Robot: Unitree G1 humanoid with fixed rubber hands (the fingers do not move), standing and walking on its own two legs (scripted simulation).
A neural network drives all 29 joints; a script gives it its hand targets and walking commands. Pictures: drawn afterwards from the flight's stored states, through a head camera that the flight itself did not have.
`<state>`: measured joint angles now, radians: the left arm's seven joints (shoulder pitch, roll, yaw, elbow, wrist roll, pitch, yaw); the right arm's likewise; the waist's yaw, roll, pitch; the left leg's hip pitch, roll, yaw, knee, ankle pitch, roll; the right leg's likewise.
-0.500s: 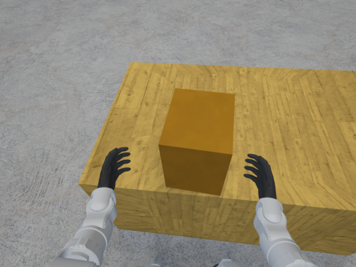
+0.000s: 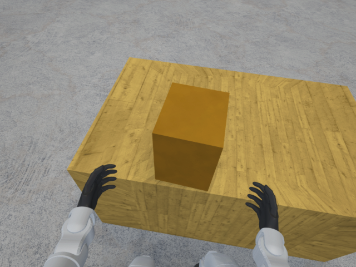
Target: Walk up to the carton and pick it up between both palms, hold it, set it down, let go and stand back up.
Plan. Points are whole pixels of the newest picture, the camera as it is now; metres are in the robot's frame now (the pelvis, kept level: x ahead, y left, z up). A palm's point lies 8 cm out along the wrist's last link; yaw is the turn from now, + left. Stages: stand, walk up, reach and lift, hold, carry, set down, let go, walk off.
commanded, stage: set down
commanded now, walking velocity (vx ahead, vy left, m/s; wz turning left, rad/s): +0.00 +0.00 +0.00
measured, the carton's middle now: (190, 138) +0.49 -0.02 -0.07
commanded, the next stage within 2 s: none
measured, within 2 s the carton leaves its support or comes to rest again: neither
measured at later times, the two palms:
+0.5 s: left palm (98, 201) +0.26 +0.21 -0.04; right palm (269, 202) +0.27 -0.19 -0.02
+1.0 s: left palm (85, 198) +0.27 +0.24 -0.03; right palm (263, 202) +0.27 -0.19 -0.03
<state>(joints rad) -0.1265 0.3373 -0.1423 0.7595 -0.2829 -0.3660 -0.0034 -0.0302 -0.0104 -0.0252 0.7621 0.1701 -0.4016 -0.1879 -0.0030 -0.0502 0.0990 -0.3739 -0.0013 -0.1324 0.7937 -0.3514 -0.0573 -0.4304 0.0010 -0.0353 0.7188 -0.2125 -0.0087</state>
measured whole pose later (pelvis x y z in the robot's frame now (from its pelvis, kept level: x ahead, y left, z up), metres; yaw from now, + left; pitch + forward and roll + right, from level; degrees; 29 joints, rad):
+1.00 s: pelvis +0.12 +0.03 +0.03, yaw -3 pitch -7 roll -2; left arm 0.30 0.24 -0.06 0.53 -0.07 -0.17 -0.02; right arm 0.17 -0.11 -0.04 0.82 0.06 -0.43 -0.03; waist 0.04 0.00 0.06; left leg 0.05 0.05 0.00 0.42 -0.36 -0.02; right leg -0.04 0.01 0.04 0.39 -0.23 0.01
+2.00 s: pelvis +0.06 +0.00 +0.03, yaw -3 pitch -7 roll +0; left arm 0.16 0.20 -0.05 0.53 0.00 0.16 0.06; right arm 0.13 -0.12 -0.10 0.78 -0.08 -0.14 0.02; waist 0.04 -0.03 0.14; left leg -0.03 0.05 -0.03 0.42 -0.26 -0.06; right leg -0.15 0.02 0.01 0.44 -0.17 -0.01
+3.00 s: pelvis +0.10 +0.02 +0.03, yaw -2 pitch -3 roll +0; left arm 0.23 0.31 0.02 0.71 0.03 0.02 0.01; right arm 0.21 -0.28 -0.05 0.83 -0.02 -0.01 0.00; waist 0.01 -0.02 -0.02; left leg -0.12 0.01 -0.02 0.53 -0.37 -0.01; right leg -0.23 -0.02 0.03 0.56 -0.28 0.02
